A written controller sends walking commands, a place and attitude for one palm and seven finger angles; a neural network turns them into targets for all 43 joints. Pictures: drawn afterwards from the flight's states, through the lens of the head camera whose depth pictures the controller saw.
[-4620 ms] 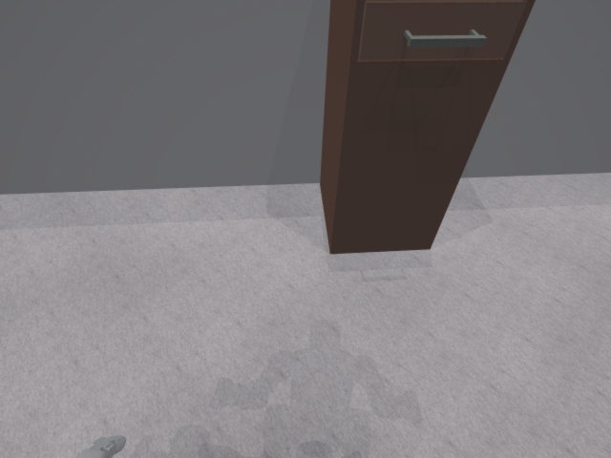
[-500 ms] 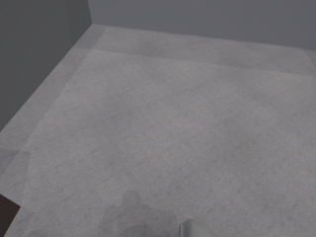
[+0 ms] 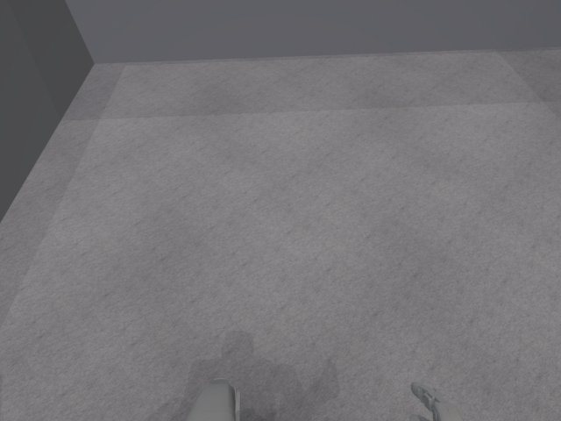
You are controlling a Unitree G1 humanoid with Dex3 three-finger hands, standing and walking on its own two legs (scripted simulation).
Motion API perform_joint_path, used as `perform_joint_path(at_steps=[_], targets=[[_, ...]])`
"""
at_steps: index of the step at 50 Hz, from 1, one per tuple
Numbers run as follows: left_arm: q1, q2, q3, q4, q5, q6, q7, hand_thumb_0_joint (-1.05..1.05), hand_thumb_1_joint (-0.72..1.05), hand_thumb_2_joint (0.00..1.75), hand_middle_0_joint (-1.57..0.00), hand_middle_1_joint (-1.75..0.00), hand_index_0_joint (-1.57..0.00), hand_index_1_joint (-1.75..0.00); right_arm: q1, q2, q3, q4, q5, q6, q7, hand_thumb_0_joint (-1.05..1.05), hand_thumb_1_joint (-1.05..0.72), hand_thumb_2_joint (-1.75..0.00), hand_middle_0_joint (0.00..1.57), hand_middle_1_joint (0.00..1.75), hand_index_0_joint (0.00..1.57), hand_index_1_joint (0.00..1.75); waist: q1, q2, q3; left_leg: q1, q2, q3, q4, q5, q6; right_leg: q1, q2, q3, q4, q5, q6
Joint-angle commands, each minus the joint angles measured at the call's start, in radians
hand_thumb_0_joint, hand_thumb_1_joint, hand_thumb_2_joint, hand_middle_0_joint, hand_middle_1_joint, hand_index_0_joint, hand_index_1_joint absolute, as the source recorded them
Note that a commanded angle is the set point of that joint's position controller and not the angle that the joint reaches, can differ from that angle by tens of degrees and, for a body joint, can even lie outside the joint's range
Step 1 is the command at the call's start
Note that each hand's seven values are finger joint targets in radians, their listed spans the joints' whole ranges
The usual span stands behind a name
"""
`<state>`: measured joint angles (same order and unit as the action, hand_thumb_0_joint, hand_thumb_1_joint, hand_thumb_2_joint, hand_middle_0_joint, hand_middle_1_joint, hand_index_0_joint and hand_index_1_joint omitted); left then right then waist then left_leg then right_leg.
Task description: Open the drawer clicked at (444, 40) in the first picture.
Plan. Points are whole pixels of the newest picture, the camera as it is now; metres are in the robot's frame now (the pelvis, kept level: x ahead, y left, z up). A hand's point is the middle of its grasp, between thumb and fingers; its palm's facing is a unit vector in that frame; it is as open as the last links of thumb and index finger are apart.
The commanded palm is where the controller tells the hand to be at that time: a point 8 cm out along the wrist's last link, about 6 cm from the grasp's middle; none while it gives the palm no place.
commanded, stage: turn to face it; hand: left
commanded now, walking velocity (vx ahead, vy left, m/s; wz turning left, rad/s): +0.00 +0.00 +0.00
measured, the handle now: out of the picture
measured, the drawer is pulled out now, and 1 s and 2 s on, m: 0.00 0.00 0.00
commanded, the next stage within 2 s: none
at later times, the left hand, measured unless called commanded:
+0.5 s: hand (157, 371) +0.21 +0.24 -0.16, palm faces +0.13 -0.97 -0.20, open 7.4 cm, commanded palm none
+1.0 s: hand out of the picture +0.06 +0.19 -0.15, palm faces +0.47 -0.84 -0.28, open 7.4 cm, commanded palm none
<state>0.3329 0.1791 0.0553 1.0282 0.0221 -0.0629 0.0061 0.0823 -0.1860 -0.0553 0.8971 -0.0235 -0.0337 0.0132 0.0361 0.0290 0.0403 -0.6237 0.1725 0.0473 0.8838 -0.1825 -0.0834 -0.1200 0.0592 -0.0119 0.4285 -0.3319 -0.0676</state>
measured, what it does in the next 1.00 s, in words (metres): steps on the spot, turning left: left foot, then right foot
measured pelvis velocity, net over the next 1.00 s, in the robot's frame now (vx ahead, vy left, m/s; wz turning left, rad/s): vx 0.10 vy -0.01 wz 0.47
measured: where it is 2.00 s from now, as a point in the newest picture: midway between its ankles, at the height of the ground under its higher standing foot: outside the picture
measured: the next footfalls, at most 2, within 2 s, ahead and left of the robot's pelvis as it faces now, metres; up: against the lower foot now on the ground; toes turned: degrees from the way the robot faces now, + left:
left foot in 0.12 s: +0.19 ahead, +0.14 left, +0.00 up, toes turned +7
right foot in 0.66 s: +0.16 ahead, -0.08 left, +0.00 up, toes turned +10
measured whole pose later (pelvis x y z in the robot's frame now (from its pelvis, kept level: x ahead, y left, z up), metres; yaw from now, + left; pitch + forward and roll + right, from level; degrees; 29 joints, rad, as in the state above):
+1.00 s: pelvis +0.10 -0.01 +0.00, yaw +27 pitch +0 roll +3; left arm 0.25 0.16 0.03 0.92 0.02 0.01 0.03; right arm 0.20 -0.27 -0.11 0.96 -0.02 0.09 0.03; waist 0.00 0.03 0.07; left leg -0.48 0.06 0.02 1.05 -0.38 -0.10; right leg -0.20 -0.12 -0.26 0.50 -0.30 -0.03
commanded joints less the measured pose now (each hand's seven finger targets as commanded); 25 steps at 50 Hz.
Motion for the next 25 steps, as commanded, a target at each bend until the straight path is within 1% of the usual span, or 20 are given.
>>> perform_joint_path(at_steps=[1, 2, 3, 4, 5, 6, 7, 8, 9, 10, 11, 12, 13, 14, 15, 16, 18, 22, 24, 25], targets=[[0.077, 0.159, 0.040, -0.052, 0.001, -0.011, 0.010, 0.00, 0.90, 0.90, -0.20, -0.30, -0.20, -0.30, -0.035, -0.043, 0.004, -0.068, 0.001, -0.019, -0.001, 0.00, -0.90, -0.90, 0.20, 0.30, 0.20, 0.30, 0.016, -0.179, -0.021, 0.106, -0.088, 0.075, -0.204, 0.006, 0.016, 0.061, -0.215, 0.169, -0.007, 0.779, -0.073], [0.072, 0.161, 0.039, -0.049, -0.001, -0.010, 0.013, 0.00, 0.90, 0.90, -0.20, -0.30, -0.20, -0.30, -0.015, -0.049, 0.005, -0.058, 0.002, -0.022, -0.005, 0.00, -0.90, -0.90, 0.20, 0.30, 0.20, 0.30, 0.003, -0.176, -0.048, 0.147, -0.112, 0.090, -0.250, 0.008, 0.027, 0.102, -0.216, 0.155, 0.027, 0.840, -0.064], [0.068, 0.158, 0.036, -0.048, -0.004, -0.010, 0.018, 0.00, 0.90, 0.90, -0.20, -0.30, -0.20, -0.30, 0.044, -0.058, 0.004, -0.031, 0.000, -0.026, -0.011, 0.00, -0.90, -0.90, 0.20, 0.30, 0.20, 0.30, -0.025, -0.173, -0.090, 0.245, -0.129, 0.095, -0.330, 0.054, 0.038, 0.115, -0.209, 0.138, 0.095, 0.893, -0.041], [0.055, 0.154, 0.033, -0.040, -0.009, -0.010, 0.025, 0.00, 0.90, 0.90, -0.20, -0.30, -0.20, -0.30, 0.170, -0.089, -0.003, 0.015, -0.001, -0.031, -0.015, 0.00, -0.90, -0.90, 0.20, 0.30, 0.20, 0.30, -0.077, -0.135, -0.159, 0.415, -0.122, 0.067, -0.433, 0.179, 0.048, 0.096, -0.194, 0.117, 0.234, 0.842, -0.003], [0.076, 0.113, 0.024, -0.040, -0.022, -0.011, 0.028, 0.00, 0.90, 0.90, -0.20, -0.30, -0.20, -0.30, 0.299, -0.153, -0.013, 0.055, -0.011, -0.038, -0.022, 0.00, -0.90, -0.90, 0.20, 0.30, 0.20, 0.30, -0.114, -0.008, -0.278, 0.695, 0.011, -0.036, -0.399, 0.554, 0.096, -0.059, -0.127, 0.063, 0.422, 0.565, 0.045], [0.157, 0.056, 0.005, -0.027, -0.034, -0.014, 0.024, 0.00, 0.90, 0.90, -0.20, -0.30, -0.20, -0.30, 0.377, -0.231, -0.027, 0.083, -0.010, -0.038, -0.025, 0.00, -0.90, -0.90, 0.20, 0.30, 0.20, 0.30, -0.113, 0.233, -0.387, 0.937, 0.266, -0.289, -0.322, 1.056, 0.231, -0.305, -0.024, -0.016, 0.700, -0.147, 0.081], [0.167, 0.079, 0.003, -0.022, -0.028, -0.008, 0.034, 0.00, 0.90, 0.90, -0.20, -0.30, -0.20, -0.30, 0.363, -0.210, -0.011, 0.085, 0.007, -0.018, -0.025, 0.00, -0.90, -0.90, 0.20, 0.30, 0.20, 0.30, -0.101, 0.205, -0.369, 0.868, 0.302, -0.304, -0.370, 1.166, 0.296, -0.303, -0.044, 0.048, 0.812, -0.314, 0.081], [0.138, 0.089, 0.005, -0.006, -0.021, 0.004, 0.043, 0.00, 0.90, 0.90, -0.20, -0.30, -0.20, -0.30, 0.293, -0.167, 0.003, 0.085, 0.009, -0.020, -0.032, 0.00, -0.90, -0.90, 0.20, 0.30, 0.20, 0.30, -0.075, 0.184, -0.287, 0.758, 0.263, -0.257, -0.429, 1.039, 0.285, -0.321, -0.078, 0.074, 0.815, -0.254, 0.093], [0.070, 0.076, 0.000, -0.017, -0.018, 0.011, 0.037, 0.00, 0.90, 0.90, -0.20, -0.30, -0.20, -0.30, 0.236, -0.147, 0.009, 0.072, 0.009, -0.023, -0.040, 0.00, -0.90, -0.90, 0.20, 0.30, 0.20, 0.30, -0.071, 0.193, -0.162, 0.621, 0.237, -0.262, -0.476, 0.901, 0.288, -0.354, -0.111, 0.057, 0.796, -0.214, 0.108], [0.014, 0.070, 0.004, -0.026, -0.011, 0.020, 0.029, 0.00, 0.90, 0.90, -0.20, -0.30, -0.20, -0.30, 0.198, -0.113, 0.013, 0.070, 0.006, -0.017, -0.041, 0.00, -0.90, -0.90, 0.20, 0.30, 0.20, 0.30, -0.056, 0.158, -0.067, 0.493, 0.181, -0.232, -0.515, 0.779, 0.269, -0.331, -0.136, 0.041, 0.751, -0.185, 0.116], [-0.006, 0.060, 0.002, -0.024, -0.010, 0.033, 0.024, 0.00, 0.90, 0.90, -0.20, -0.30, -0.20, -0.30, 0.167, -0.096, 0.018, 0.073, 0.006, -0.016, -0.040, 0.00, -0.90, -0.90, 0.20, 0.30, 0.20, 0.30, -0.036, 0.140, -0.028, 0.416, 0.138, -0.197, -0.539, 0.720, 0.247, -0.292, -0.147, 0.031, 0.684, -0.161, 0.123], [-0.007, 0.051, 0.002, -0.028, -0.011, 0.042, 0.021, 0.00, 0.90, 0.90, -0.20, -0.30, -0.20, -0.30, 0.163, -0.099, 0.017, 0.072, 0.005, -0.015, -0.040, 0.00, -0.90, -0.90, 0.20, 0.30, 0.20, 0.30, -0.029, 0.122, -0.028, 0.383, 0.113, -0.183, -0.548, 0.687, 0.236, -0.263, -0.140, 0.016, 0.641, -0.141, 0.128], [0.000, 0.044, 0.004, -0.033, -0.015, 0.053, 0.020, 0.00, 0.90, 0.90, -0.20, -0.30, -0.20, -0.30, 0.153, -0.115, 0.010, 0.068, 0.007, -0.009, -0.038, 0.00, -0.90, -0.90, 0.20, 0.30, 0.20, 0.30, -0.019, 0.125, -0.046, 0.375, 0.099, -0.171, -0.555, 0.618, 0.236, -0.253, -0.133, 0.001, 0.613, -0.125, 0.132], [-0.011, 0.053, 0.010, -0.033, -0.013, 0.059, 0.018, 0.00, 0.90, 0.90, -0.20, -0.30, -0.20, -0.30, 0.163, -0.120, 0.004, 0.069, 0.009, -0.005, -0.037, 0.00, -0.90, -0.90, 0.20, 0.30, 0.20, 0.30, -0.022, 0.091, -0.053, 0.362, 0.088, -0.188, -0.571, 0.538, 0.236, -0.247, -0.127, -0.008, 0.616, -0.101, 0.132], [-0.006, 0.047, 0.017, -0.039, -0.010, 0.067, 0.019, 0.00, 0.90, 0.90, -0.20, -0.30, -0.20, -0.30, 0.169, -0.124, -0.007, 0.062, 0.005, 0.001, -0.035, 0.00, -0.90, -0.90, 0.20, 0.30, 0.20, 0.30, -0.018, 0.099, -0.081, 0.369, 0.083, -0.199, -0.587, 0.441, 0.239, -0.263, -0.126, -0.011, 0.621, -0.079, 0.137], [-0.010, 0.048, 0.024, -0.049, -0.005, 0.074, 0.019, 0.00, 0.90, 0.90, -0.20, -0.30, -0.20, -0.30, 0.174, -0.124, -0.018, 0.051, 0.004, 0.007, -0.033, 0.00, -0.90, -0.90, 0.20, 0.30, 0.20, 0.30, -0.023, 0.084, -0.089, 0.364, 0.078, -0.207, -0.601, 0.337, 0.237, -0.279, -0.124, -0.014, 0.632, -0.056, 0.138], [-0.047, 0.054, 0.030, -0.071, -0.001, 0.081, 0.018, 0.00, 0.90, 0.90, -0.20, -0.30, -0.20, -0.30, 0.180, -0.143, -0.022, 0.045, 0.003, 0.016, -0.030, 0.00, -0.90, -0.90, 0.20, 0.30, 0.20, 0.30, -0.030, 0.098, -0.096, 0.378, 0.068, -0.252, -0.619, 0.200, 0.238, -0.322, -0.126, -0.005, 0.625, -0.035, 0.142], [-0.141, 0.063, 0.034, -0.122, -0.003, 0.086, 0.017, 0.00, 0.90, 0.90, -0.20, -0.30, -0.20, -0.30, 0.196, -0.167, -0.039, 0.036, -0.002, 0.029, -0.025, 0.00, -0.90, -0.90, 0.20, 0.30, 0.20, 0.30, -0.052, 0.119, -0.089, 0.400, 0.060, -0.321, -0.619, 0.085, 0.251, -0.362, -0.125, 0.003, 0.550, -0.049, 0.149], [-0.193, 0.066, 0.033, -0.150, -0.005, 0.084, 0.018, 0.00, 0.90, 0.90, -0.20, -0.30, -0.20, -0.30, 0.225, -0.176, -0.046, 0.038, -0.005, 0.035, -0.025, 0.00, -0.90, -0.90, 0.20, 0.30, 0.20, 0.30, -0.073, 0.113, -0.079, 0.413, 0.067, -0.369, -0.604, 0.114, 0.263, -0.359, -0.115, 0.006, 0.486, -0.086, 0.147], [-0.204, 0.063, 0.031, -0.160, -0.009, 0.083, 0.019, 0.00, 0.90, 0.90, -0.20, -0.30, -0.20, -0.30, 0.231, -0.181, -0.049, 0.036, -0.006, 0.038, -0.025, 0.00, -0.90, -0.90, 0.20, 0.30, 0.20, 0.30, -0.075, 0.119, -0.084, 0.411, 0.066, -0.386, -0.592, 0.140, 0.266, -0.337, -0.108, 0.008, 0.445, -0.105, 0.144]])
